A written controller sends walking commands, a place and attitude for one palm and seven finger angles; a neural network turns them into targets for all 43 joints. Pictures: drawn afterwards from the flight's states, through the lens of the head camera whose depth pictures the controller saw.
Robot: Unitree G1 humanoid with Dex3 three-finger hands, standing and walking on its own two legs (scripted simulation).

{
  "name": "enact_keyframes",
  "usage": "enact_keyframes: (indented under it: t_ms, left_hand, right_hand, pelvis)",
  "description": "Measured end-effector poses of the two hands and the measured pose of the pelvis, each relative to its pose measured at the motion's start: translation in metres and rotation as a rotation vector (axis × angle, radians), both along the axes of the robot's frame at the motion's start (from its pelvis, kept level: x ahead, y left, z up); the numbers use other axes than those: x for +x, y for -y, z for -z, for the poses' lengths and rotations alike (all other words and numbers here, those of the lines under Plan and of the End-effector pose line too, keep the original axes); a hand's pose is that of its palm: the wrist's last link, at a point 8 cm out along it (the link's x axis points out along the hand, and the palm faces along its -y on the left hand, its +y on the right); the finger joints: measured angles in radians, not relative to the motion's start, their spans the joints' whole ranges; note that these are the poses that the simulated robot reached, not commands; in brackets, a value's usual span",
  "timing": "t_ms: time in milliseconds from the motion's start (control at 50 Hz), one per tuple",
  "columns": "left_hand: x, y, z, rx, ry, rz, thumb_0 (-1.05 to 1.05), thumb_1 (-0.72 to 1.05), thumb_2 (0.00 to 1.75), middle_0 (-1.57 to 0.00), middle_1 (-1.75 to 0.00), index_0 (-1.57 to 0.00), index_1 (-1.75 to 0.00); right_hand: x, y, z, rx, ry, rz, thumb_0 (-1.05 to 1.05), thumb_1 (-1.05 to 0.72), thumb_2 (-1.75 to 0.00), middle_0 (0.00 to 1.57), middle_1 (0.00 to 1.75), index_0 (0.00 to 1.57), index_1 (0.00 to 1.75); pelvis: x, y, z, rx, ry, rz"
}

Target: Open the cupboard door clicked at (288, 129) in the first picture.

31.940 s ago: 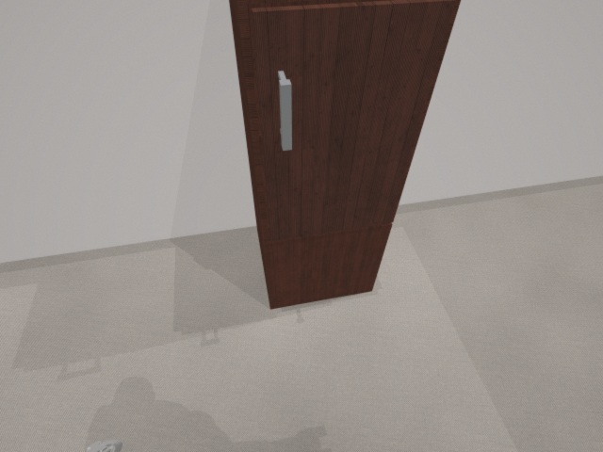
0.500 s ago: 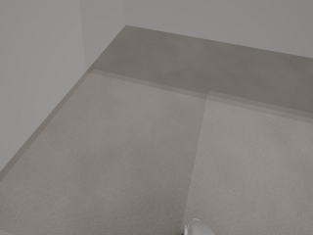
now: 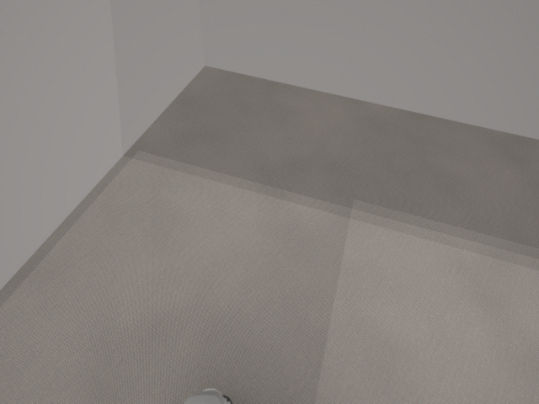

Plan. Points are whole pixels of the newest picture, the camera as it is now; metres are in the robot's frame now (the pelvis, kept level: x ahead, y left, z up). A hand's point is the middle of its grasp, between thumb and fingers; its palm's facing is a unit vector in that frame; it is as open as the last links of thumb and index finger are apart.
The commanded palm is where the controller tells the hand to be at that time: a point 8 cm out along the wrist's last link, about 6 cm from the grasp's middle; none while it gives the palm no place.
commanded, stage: turn to face it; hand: left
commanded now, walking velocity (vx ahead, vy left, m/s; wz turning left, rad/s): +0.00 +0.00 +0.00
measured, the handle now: out of the picture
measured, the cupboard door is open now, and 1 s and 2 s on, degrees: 50 50 50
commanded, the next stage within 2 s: none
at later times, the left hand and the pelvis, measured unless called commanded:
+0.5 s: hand (176, 361) +0.21 +0.17 -0.15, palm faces +0.24 -0.94 -0.24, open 7.3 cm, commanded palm none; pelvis +0.14 -0.04 +0.00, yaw +14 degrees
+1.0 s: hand (157, 392) +0.16 +0.19 -0.15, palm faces +0.52 -0.79 -0.31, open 7.4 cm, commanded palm none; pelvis +0.19 -0.05 -0.01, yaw +32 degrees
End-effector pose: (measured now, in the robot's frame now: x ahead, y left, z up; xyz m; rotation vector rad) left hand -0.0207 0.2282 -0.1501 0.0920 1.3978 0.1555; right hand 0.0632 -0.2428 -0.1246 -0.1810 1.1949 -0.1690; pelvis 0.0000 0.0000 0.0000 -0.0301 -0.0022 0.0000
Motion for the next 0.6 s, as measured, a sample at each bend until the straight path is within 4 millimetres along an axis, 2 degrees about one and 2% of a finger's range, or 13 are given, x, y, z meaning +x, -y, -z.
enact_keyframes:
  t_ms: [40,100,220,300,380,420,480,540,600]
  left_hand:
    - [0.005,-0.005,0.010,-0.012,-0.051,-0.011,0.00,0.92,0.90,-0.20,-0.30,-0.20,-0.30]
    - [0.028,-0.011,0.011,-0.008,-0.080,0.002,0.00,0.92,0.90,-0.20,-0.30,-0.20,-0.30]
    - [0.117,-0.011,-0.008,0.015,0.081,-0.028,0.00,0.91,0.90,-0.20,-0.30,-0.20,-0.30]
    - [0.170,-0.004,-0.020,0.045,0.187,-0.043,0.00,0.91,0.90,-0.20,-0.30,-0.20,-0.30]
    - [0.205,0.004,-0.024,0.098,0.266,-0.058,0.00,0.91,0.90,-0.20,-0.30,-0.20,-0.30]
    - [0.211,0.008,-0.027,0.117,0.276,-0.076,0.00,0.91,0.90,-0.20,-0.30,-0.20,-0.30]
    - [0.209,0.012,-0.033,0.129,0.267,-0.122,0.00,0.91,0.90,-0.20,-0.30,-0.20,-0.30]
    - [0.201,0.016,-0.035,0.126,0.243,-0.171,0.00,0.91,0.90,-0.20,-0.30,-0.20,-0.30]
    - [0.185,0.016,-0.031,0.115,0.211,-0.224,0.00,0.91,0.90,-0.20,-0.30,-0.20,-0.30]
  right_hand:
    - [0.036,-0.003,0.003,-0.027,0.057,-0.021,0.01,-0.93,-0.90,0.20,0.30,0.20,0.30]
    - [0.065,-0.010,0.001,-0.038,0.085,-0.026,0.01,-0.92,-0.90,0.20,0.30,0.20,0.30]
    - [0.073,-0.021,0.004,-0.002,-0.050,-0.062,0.00,-0.91,-0.90,0.20,0.30,0.20,0.30]
    - [0.077,-0.012,0.012,0.027,-0.137,-0.069,0.01,-0.92,-0.90,0.20,0.30,0.20,0.30]
    - [0.096,0.006,0.028,0.056,-0.175,-0.074,0.01,-0.91,-0.90,0.20,0.30,0.20,0.30]
    - [0.112,0.015,0.031,0.056,-0.182,-0.091,0.01,-0.91,-0.90,0.20,0.30,0.20,0.30]
    - [0.144,0.024,0.024,0.039,-0.171,-0.133,0.01,-0.91,-0.90,0.20,0.30,0.20,0.30]
    - [0.183,0.026,0.012,0.021,-0.133,-0.190,0.01,-0.91,-0.90,0.20,0.30,0.20,0.30]
    - [0.224,0.020,0.003,0.002,-0.082,-0.264,0.01,-0.91,-0.90,0.20,0.30,0.19,0.30]
  pelvis:
    - [0.021,-0.008,0.009,-0.003,0.004,0.011]
    - [0.043,-0.012,0.009,0.013,0.007,0.014]
    - [0.077,-0.008,-0.004,0.014,-0.009,-0.052]
    - [0.096,0.004,-0.005,0.018,-0.014,-0.101]
    - [0.118,0.024,0.005,0.049,-0.021,-0.143]
    - [0.125,0.030,0.005,0.045,-0.015,-0.177]
    - [0.137,0.034,-0.001,0.049,-0.015,-0.228]
    - [0.148,0.037,-0.007,0.062,-0.022,-0.273]
    - [0.156,0.036,-0.009,0.069,-0.026,-0.316]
